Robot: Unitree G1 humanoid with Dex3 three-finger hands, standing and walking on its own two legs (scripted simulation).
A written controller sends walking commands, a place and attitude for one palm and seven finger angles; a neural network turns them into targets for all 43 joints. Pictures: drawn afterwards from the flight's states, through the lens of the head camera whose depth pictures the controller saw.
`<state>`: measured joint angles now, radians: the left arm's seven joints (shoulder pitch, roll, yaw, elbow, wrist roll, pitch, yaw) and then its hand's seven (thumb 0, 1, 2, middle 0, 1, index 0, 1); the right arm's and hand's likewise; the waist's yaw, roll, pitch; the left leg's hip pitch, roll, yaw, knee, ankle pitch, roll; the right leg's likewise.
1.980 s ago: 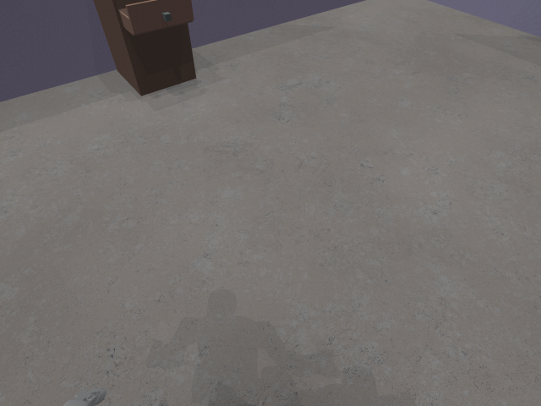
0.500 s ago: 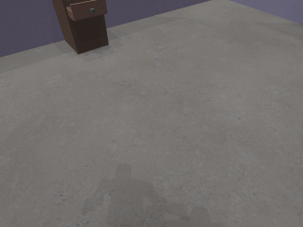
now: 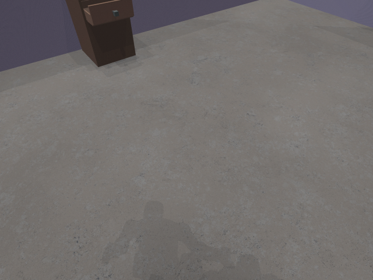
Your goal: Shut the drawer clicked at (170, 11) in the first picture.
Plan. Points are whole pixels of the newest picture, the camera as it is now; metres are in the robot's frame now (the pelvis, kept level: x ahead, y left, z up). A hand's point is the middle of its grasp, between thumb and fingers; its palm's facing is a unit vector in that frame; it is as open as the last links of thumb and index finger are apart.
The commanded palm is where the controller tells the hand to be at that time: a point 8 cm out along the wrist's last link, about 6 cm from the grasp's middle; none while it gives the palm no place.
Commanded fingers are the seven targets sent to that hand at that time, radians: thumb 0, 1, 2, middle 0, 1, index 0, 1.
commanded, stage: walk to a spot facing it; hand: left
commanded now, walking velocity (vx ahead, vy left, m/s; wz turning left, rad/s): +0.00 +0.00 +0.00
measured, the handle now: (114, 12) +2.12 +0.74 -0.25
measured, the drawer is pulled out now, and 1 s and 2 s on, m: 0.15 0.15 0.15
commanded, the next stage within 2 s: none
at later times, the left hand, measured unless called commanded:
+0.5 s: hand out of the picture +0.02 +0.20 -0.20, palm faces +0.04 -0.99 -0.14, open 7.3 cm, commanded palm none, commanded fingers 0.00 0.90 0.90 -0.20 -0.30 -0.20 -0.30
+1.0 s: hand (136, 200) +0.37 +0.18 -0.19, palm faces +0.07 -0.98 -0.19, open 7.2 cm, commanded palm none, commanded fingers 0.00 0.90 0.90 -0.20 -0.30 -0.20 -0.30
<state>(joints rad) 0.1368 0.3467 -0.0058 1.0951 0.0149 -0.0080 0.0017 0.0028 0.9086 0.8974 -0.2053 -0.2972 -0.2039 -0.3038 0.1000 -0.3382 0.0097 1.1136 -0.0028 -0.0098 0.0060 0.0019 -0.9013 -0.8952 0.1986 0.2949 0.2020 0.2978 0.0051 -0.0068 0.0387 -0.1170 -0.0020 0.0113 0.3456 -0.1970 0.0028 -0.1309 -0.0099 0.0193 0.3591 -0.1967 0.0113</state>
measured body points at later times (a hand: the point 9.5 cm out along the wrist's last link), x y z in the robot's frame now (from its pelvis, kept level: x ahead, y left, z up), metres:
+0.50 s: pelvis +0.09 +0.03 -0.01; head +0.09 +0.05 +0.43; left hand +0.02 +0.25 -0.18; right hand +0.05 -0.20 -0.16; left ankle +0.02 +0.11 -0.75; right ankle +0.01 -0.10 -0.69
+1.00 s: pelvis +0.30 +0.00 -0.02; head +0.32 +0.01 +0.43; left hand +0.37 +0.24 -0.17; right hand +0.29 -0.23 -0.17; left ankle +0.25 +0.12 -0.67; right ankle +0.35 -0.10 -0.75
